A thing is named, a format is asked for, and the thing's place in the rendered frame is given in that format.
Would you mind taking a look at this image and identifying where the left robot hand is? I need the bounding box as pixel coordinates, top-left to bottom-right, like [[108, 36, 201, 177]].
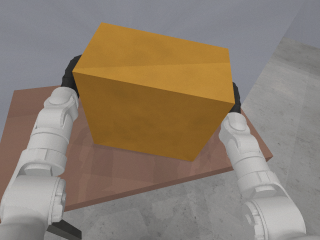
[[60, 54, 82, 98]]

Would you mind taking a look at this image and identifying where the left robot upper arm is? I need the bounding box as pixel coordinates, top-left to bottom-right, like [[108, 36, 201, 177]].
[[0, 175, 67, 240]]

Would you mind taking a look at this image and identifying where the right robot upper arm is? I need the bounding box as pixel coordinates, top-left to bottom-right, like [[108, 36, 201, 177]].
[[242, 195, 320, 240]]

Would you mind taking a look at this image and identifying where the right robot forearm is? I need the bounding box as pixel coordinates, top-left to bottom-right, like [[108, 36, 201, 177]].
[[218, 112, 306, 233]]

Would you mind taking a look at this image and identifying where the carton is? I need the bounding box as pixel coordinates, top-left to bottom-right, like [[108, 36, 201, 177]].
[[72, 22, 235, 162]]

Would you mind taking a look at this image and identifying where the left robot forearm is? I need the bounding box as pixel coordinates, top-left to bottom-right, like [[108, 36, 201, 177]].
[[0, 86, 79, 222]]

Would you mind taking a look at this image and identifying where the table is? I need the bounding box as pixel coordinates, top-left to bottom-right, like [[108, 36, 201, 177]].
[[0, 85, 273, 240]]

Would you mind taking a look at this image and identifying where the right robot hand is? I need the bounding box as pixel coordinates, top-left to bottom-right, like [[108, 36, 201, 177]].
[[229, 82, 241, 114]]

